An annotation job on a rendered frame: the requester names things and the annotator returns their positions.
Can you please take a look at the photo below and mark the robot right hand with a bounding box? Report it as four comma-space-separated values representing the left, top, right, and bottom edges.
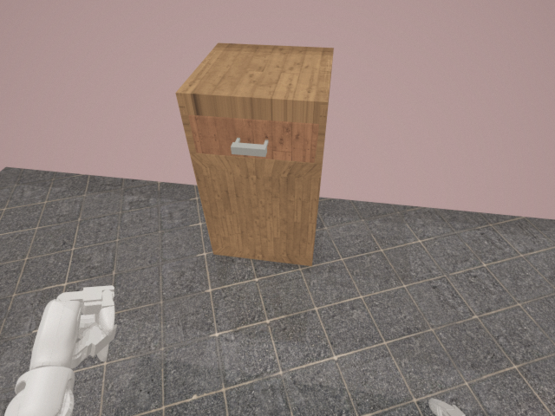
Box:
428, 399, 466, 416

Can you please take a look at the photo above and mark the handle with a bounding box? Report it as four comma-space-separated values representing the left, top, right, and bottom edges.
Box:
231, 138, 269, 157

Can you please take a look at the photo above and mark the left robot forearm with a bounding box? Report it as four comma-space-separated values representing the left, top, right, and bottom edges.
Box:
4, 366, 75, 416

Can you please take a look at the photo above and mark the drawer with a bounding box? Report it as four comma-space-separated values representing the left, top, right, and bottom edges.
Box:
188, 115, 319, 163

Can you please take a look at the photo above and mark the robot left hand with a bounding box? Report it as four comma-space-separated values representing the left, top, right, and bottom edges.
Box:
29, 285, 117, 370

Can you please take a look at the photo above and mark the cabinet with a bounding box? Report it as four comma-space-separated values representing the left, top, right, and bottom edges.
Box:
176, 43, 334, 266

